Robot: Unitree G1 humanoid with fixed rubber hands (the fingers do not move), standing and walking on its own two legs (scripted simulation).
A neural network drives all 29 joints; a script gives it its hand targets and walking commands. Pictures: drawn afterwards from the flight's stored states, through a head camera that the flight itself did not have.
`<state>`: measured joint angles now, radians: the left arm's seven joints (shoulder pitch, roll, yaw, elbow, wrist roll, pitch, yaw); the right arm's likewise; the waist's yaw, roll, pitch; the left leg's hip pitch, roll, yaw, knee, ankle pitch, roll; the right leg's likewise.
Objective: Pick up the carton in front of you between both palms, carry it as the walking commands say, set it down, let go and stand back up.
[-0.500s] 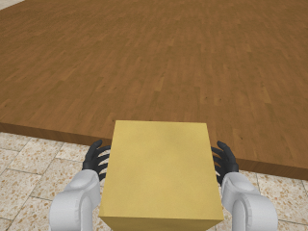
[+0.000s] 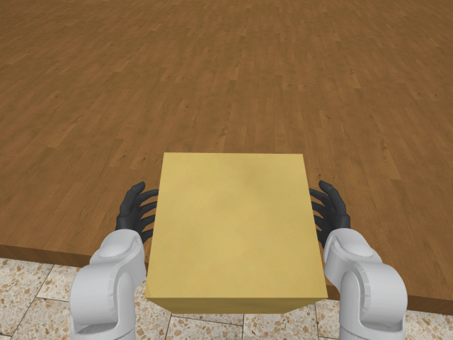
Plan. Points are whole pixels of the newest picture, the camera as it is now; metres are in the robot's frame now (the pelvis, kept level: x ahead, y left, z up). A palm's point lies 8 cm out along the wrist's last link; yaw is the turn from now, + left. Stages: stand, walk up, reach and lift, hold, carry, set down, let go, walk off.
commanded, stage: carry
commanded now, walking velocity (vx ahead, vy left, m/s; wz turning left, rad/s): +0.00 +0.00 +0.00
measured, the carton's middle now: (231, 242) +0.27 +0.00 +0.05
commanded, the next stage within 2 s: none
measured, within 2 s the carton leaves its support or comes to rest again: neither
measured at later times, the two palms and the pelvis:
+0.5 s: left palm (144, 157) +0.42 +0.17 +0.11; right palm (297, 152) +0.44 -0.13 +0.12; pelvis +0.08 +0.01 +0.00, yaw +2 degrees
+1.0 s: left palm (122, 162) +0.41 +0.21 +0.11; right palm (276, 155) +0.43 -0.08 +0.12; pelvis +0.10 +0.05 +0.01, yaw +2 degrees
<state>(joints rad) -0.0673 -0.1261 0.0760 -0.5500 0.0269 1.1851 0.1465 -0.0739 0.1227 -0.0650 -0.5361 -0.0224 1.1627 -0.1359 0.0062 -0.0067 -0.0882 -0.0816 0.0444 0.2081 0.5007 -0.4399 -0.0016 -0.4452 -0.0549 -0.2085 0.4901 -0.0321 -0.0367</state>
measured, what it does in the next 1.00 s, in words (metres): walks ahead: left foot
